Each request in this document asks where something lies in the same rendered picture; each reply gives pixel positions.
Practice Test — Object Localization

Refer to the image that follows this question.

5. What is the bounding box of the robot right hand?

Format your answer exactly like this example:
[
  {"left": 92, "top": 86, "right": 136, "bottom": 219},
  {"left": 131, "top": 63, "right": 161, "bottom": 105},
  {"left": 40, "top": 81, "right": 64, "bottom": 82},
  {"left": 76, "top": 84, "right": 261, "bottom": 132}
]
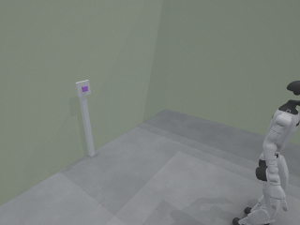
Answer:
[{"left": 268, "top": 184, "right": 288, "bottom": 212}]

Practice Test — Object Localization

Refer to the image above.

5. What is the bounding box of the robot right shin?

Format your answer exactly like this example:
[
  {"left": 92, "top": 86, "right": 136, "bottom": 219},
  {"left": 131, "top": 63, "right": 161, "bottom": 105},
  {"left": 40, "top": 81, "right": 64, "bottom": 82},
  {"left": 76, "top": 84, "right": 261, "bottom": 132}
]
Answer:
[{"left": 238, "top": 208, "right": 275, "bottom": 225}]

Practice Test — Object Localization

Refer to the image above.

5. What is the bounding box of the panel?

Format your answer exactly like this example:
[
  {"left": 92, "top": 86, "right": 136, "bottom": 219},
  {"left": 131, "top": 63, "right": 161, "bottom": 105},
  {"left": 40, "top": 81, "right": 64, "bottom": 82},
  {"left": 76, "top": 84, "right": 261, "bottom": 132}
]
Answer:
[{"left": 75, "top": 80, "right": 95, "bottom": 157}]

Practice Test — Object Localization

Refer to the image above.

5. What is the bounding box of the button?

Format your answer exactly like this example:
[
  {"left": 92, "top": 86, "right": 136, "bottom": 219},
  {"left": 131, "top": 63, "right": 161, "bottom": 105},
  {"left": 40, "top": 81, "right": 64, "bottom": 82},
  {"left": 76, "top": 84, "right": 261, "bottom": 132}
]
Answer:
[{"left": 82, "top": 85, "right": 88, "bottom": 92}]

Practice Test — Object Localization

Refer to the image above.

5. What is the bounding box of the right robot upper arm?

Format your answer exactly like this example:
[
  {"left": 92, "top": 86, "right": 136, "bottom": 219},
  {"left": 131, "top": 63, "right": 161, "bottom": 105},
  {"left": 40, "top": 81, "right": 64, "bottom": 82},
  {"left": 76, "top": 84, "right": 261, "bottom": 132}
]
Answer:
[{"left": 262, "top": 112, "right": 293, "bottom": 152}]

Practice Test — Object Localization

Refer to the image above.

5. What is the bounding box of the robot right thigh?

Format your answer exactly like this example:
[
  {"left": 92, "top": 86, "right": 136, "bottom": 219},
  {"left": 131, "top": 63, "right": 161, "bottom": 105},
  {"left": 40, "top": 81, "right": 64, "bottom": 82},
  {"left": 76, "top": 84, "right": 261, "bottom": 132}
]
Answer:
[{"left": 255, "top": 162, "right": 281, "bottom": 221}]

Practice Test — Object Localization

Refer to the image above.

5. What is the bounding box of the robot right forearm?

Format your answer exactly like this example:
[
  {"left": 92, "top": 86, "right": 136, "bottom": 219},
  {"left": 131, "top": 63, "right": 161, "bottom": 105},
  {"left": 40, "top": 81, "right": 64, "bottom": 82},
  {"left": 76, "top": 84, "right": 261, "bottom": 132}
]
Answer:
[{"left": 263, "top": 143, "right": 280, "bottom": 186}]

